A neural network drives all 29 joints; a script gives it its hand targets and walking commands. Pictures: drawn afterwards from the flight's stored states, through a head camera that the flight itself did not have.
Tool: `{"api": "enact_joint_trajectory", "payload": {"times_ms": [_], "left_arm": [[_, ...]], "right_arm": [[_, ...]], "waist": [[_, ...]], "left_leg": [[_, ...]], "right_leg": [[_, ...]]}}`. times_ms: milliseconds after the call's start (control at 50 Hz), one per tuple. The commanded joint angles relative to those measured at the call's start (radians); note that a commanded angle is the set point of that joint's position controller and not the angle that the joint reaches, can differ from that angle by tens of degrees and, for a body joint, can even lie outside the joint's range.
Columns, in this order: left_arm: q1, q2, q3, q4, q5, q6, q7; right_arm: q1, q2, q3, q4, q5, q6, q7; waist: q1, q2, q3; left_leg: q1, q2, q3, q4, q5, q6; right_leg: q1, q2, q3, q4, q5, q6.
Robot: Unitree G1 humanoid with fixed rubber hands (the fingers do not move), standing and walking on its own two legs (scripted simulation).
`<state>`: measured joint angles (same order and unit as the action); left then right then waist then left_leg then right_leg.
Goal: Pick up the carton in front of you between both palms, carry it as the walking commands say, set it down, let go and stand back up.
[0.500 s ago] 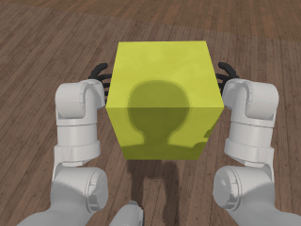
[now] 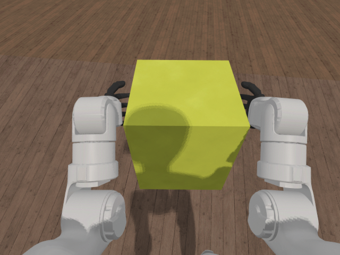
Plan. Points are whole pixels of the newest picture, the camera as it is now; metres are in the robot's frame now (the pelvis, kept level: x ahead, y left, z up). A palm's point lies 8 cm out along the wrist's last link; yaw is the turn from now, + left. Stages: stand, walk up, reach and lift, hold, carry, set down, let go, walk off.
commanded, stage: carry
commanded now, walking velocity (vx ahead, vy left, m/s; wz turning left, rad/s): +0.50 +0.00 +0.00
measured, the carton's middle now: (181, 128) +0.40 +0.00 +0.10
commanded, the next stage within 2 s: none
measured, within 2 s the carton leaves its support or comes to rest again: neither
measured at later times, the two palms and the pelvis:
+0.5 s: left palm (126, 22) +0.70 +0.16 +0.23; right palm (228, 30) +0.67 -0.14 +0.22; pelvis +0.31 +0.04 +0.07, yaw +0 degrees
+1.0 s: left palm out of the picture +0.98 +0.19 +0.29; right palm out of the picture +1.02 -0.11 +0.29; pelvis +0.62 +0.00 +0.13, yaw +1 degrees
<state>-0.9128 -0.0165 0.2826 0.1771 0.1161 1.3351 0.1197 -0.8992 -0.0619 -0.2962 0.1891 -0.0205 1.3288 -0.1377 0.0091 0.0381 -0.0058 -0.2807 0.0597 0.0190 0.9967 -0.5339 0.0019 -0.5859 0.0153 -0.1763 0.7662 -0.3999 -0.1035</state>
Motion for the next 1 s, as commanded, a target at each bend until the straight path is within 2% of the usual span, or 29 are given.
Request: {"api": "enact_joint_trajectory", "payload": {"times_ms": [0, 20, 60, 120, 180, 260, 280, 300, 320, 340, 360, 380, 400, 420, 460, 560, 600, 660, 680, 700, 720, 740, 760, 780, 800, 820, 860, 920, 980], "left_arm": [[-0.745, -1.045, -0.571, -0.110, -0.471, -0.011, -0.203], [-0.818, -1.081, -0.601, -0.166, -0.517, -0.014, -0.211], [-0.918, -1.126, -0.639, -0.253, -0.594, -0.018, -0.221], [-0.963, -1.130, -0.650, -0.314, -0.638, -0.014, -0.228], [-0.924, -1.090, -0.638, -0.280, -0.631, 0.000, -0.230], [-0.837, -1.056, -0.604, -0.142, -0.579, 0.013, -0.238], [-0.813, -1.051, -0.593, -0.102, -0.566, 0.014, -0.240], [-0.799, -1.050, -0.580, -0.066, -0.556, 0.014, -0.241], [-0.784, -1.047, -0.565, -0.036, -0.536, 0.012, -0.243], [-0.772, -1.053, -0.542, -0.014, -0.515, 0.011, -0.247], [-0.778, -1.043, -0.539, -0.006, -0.492, 0.009, -0.248], [-0.780, -1.068, -0.527, 0.009, -0.478, 0.003, -0.243], [-0.759, -1.050, -0.501, 0.001, -0.456, -0.002, -0.235], [-0.743, -1.041, -0.488, -0.007, -0.439, -0.006, -0.226], [-0.730, -1.021, -0.466, -0.047, -0.413, -0.014, -0.203], [-0.743, -0.965, -0.484, -0.135, -0.384, -0.008, -0.154], [-0.726, -0.938, -0.492, -0.139, -0.373, 0.002, -0.144], [-0.687, -0.926, -0.503, -0.089, -0.366, 0.017, -0.153], [-0.674, -0.931, -0.505, -0.060, -0.368, 0.019, -0.160], [-0.661, -0.941, -0.503, -0.023, -0.369, 0.018, -0.169], [-0.635, -0.945, -0.497, 0.019, -0.375, 0.013, -0.177], [-0.618, -0.942, -0.495, 0.039, -0.378, 0.004, -0.185], [-0.623, -0.968, -0.499, 0.039, -0.391, -0.008, -0.192], [-0.664, -0.995, -0.515, -0.004, -0.421, -0.011, -0.200], [-0.723, -1.043, -0.546, -0.059, -0.465, -0.015, -0.207], [-0.795, -1.080, -0.578, -0.124, -0.508, -0.020, -0.213], [-0.906, -1.125, -0.620, -0.221, -0.583, -0.027, -0.220], [-0.963, -1.135, -0.640, -0.295, -0.634, -0.025, -0.223], [-0.926, -1.102, -0.631, -0.273, -0.630, -0.009, -0.223]], "right_arm": [[-0.780, 1.138, 0.552, -0.069, 0.380, 0.005, 0.251], [-0.765, 1.130, 0.536, -0.078, 0.363, 0.003, 0.240], [-0.753, 1.101, 0.512, -0.116, 0.328, 0.000, 0.213], [-0.747, 1.050, 0.508, -0.170, 0.293, -0.003, 0.178], [-0.723, 0.993, 0.508, -0.164, 0.260, 0.009, 0.158], [-0.672, 0.974, 0.514, -0.073, 0.246, 0.027, 0.168], [-0.672, 0.983, 0.515, -0.042, 0.251, 0.029, 0.176], [-0.656, 1.001, 0.512, -0.002, 0.259, 0.026, 0.184], [-0.632, 1.013, 0.505, 0.034, 0.274, 0.020, 0.192], [-0.631, 1.006, 0.507, 0.047, 0.284, 0.010, 0.201], [-0.650, 1.061, 0.514, 0.061, 0.306, -0.002, 0.210], [-0.712, 1.088, 0.526, 0.006, 0.333, -0.005, 0.219], [-0.771, 1.138, 0.557, -0.042, 0.380, -0.009, 0.229], [-0.836, 1.178, 0.591, -0.103, 0.431, -0.017, 0.238], [-0.938, 1.228, 0.625, -0.202, 0.507, -0.027, 0.249], [-0.979, 1.212, 0.640, -0.286, 0.558, -0.019, 0.247], [-0.933, 1.181, 0.631, -0.266, 0.543, -0.006, 0.242], [-0.859, 1.148, 0.611, -0.191, 0.501, 0.009, 0.241], [-0.842, 1.143, 0.603, -0.158, 0.484, 0.012, 0.243], [-0.816, 1.141, 0.595, -0.120, 0.470, 0.014, 0.244], [-0.793, 1.137, 0.588, -0.084, 0.450, 0.014, 0.247], [-0.792, 1.138, 0.574, -0.061, 0.433, 0.015, 0.251], [-0.798, 1.132, 0.559, -0.049, 0.411, 0.016, 0.257], [-0.800, 1.148, 0.553, -0.032, 0.395, 0.010, 0.256], [-0.781, 1.146, 0.538, -0.032, 0.377, 0.004, 0.252], [-0.764, 1.142, 0.526, -0.039, 0.365, 0.000, 0.245], [-0.750, 1.122, 0.503, -0.072, 0.339, -0.003, 0.222], [-0.753, 1.075, 0.501, -0.135, 0.313, -0.005, 0.189], [-0.731, 1.016, 0.501, -0.145, 0.284, 0.007, 0.166]], "waist": [[0.101, -0.101, -0.579], [0.087, -0.058, -0.560], [0.060, -0.086, -0.566], [0.061, -0.120, -0.543], [0.073, -0.126, -0.503], [0.052, -0.172, -0.454], [0.019, -0.179, -0.469], [-0.045, -0.152, -0.517], [-0.101, -0.093, -0.619], [-0.111, 0.132, -0.779], [-0.141, 0.275, -0.698], [-0.111, 0.164, -0.607], [-0.116, 0.033, -0.564], [-0.104, -0.036, -0.537], [-0.067, -0.013, -0.552], [-0.078, 0.059, -0.506], [-0.082, 0.066, -0.490], [-0.072, 0.096, -0.463], [-0.044, 0.101, -0.475], [0.006, 0.075, -0.515], [0.058, 0.040, -0.609], [0.090, -0.134, -0.746], [0.127, -0.354, -0.704], [0.106, -0.263, -0.616], [0.107, -0.144, -0.578], [0.099, -0.069, -0.563], [0.070, -0.076, -0.564], [0.061, -0.124, -0.543], [0.066, -0.138, -0.507]], "left_leg": [[-0.583, -0.057, -0.073, 0.516, 0.044, 0.042], [-0.595, -0.037, -0.069, 0.483, 0.060, 0.051], [-0.554, -0.018, -0.060, 0.386, 0.091, 0.059], [-0.584, -0.013, -0.005, 0.302, 0.082, 0.052], [-0.548, 0.010, 0.018, 0.068, 0.144, 0.038], [-0.290, -0.070, 0.157, -0.245, 0.213, 0.054], [-0.167, -0.114, 0.204, -0.292, 0.204, 0.069], [0.040, -0.159, 0.260, -0.398, 0.249, 0.085], [0.341, -0.124, 0.176, -0.400, 0.249, 0.106], [0.648, 0.197, -0.367, -0.479, -0.025, 0.245], [0.672, 0.276, -0.751, -0.682, 0.073, 0.332], [0.633, 0.287, -0.681, -0.637, 0.243, 0.330], [0.569, 0.264, -0.570, -0.564, 0.433, 0.307], [0.503, 0.243, -0.468, -0.531, 0.525, 0.270], [0.445, 0.212, -0.364, -0.565, 0.379, 0.210], [0.413, 0.219, -0.252, -0.660, 0.290, 0.242], [0.368, 0.205, -0.165, -0.681, 0.316, 0.225], [0.305, 0.180, -0.050, -0.673, 0.454, 0.183], [0.271, 0.174, -0.011, -0.611, 0.608, 0.164], [0.217, 0.146, 0.068, -0.464, 0.799, 0.129], [0.103, 0.115, 0.118, -0.286, 0.882, 0.074], [-0.168, 0.049, 0.110, -0.003, 0.555, 0.004], [-0.441, -0.111, 0.048, 0.193, -0.029, -0.013], [-0.557, -0.087, -0.048, 0.371, -0.037, 0.014], [-0.601, -0.059, -0.061, 0.443, -0.001, 0.034], [-0.613, -0.038, -0.066, 0.441, 0.023, 0.043], [-0.572, -0.015, -0.063, 0.359, 0.073, 0.052], [-0.584, -0.010, -0.012, 0.274, 0.064, 0.049], [-0.509, 0.018, 0.010, 0.032, 0.135, 0.040]], "right_leg": [[0.898, -0.331, 0.673, -0.295, 0.426, -0.220], [0.853, -0.308, 0.585, -0.282, 0.460, -0.171], [0.791, -0.275, 0.487, -0.324, 0.305, -0.112], [0.766, -0.279, 0.435, -0.377, 0.231, -0.133], [0.725, -0.270, 0.344, -0.423, 0.240, -0.139], [0.625, -0.241, 0.196, -0.414, 0.428, -0.088], [0.596, -0.236, 0.155, -0.343, 0.596, -0.066], [0.543, -0.207, 0.068, -0.184, 0.759, -0.026], [0.412, -0.176, 0.039, 0.007, 0.704, 0.020], [0.125, -0.104, 0.069, 0.310, 0.344, 0.094], [-0.130, 0.071, 0.125, 0.509, -0.154, 0.098], [-0.244, 0.023, 0.207, 0.664, -0.139, 0.069], [-0.273, -0.006, 0.214, 0.711, -0.101, 0.058], [-0.281, -0.034, 0.219, 0.694, -0.069, 0.049], [-0.240, -0.058, 0.219, 0.603, -0.033, 0.041], [-0.285, -0.083, 0.145, 0.418, -0.027, 0.052], [-0.203, -0.092, 0.123, 0.253, -0.004, 0.053], [-0.006, -0.019, 0.000, 0.025, 0.021, 0.043], [0.119, 0.023, -0.053, -0.032, 0.019, 0.029], [0.323, 0.069, -0.109, -0.132, 0.082, 0.013], [0.619, 0.055, -0.052, -0.164, 0.098, -0.019], [0.922, -0.230, 0.437, -0.250, -0.168, -0.139], [1.013, -0.357, 0.838, -0.420, -0.071, -0.249], [0.974, -0.364, 0.831, -0.387, 0.092, -0.258], [0.922, -0.346, 0.726, -0.325, 0.289, -0.231], [0.874, -0.327, 0.623, -0.293, 0.391, -0.193], [0.800, -0.292, 0.502, -0.326, 0.277, -0.126], [0.754, -0.291, 0.436, -0.383, 0.163, -0.137], [0.682, -0.281, 0.327, -0.421, 0.169, -0.131]]}}
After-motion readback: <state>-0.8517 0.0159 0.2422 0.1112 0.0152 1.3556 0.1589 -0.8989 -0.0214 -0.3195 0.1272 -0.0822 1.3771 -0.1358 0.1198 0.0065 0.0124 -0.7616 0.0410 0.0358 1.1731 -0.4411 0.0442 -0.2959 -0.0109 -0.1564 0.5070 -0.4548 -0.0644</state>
